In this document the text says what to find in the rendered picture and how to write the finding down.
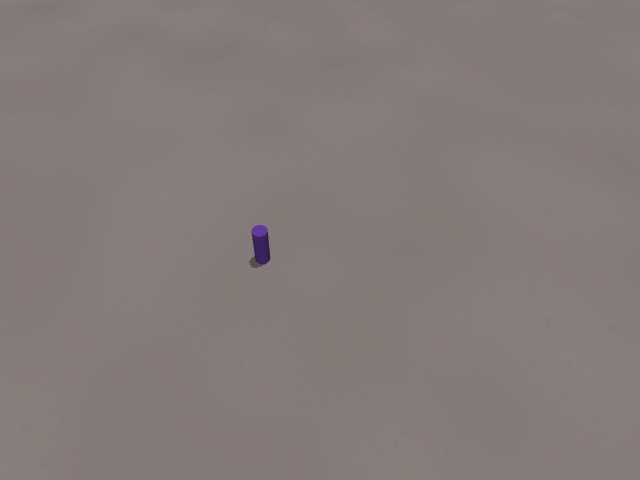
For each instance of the can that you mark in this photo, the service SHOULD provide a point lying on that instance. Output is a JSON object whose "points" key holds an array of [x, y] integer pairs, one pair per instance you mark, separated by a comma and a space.
{"points": [[261, 244]]}

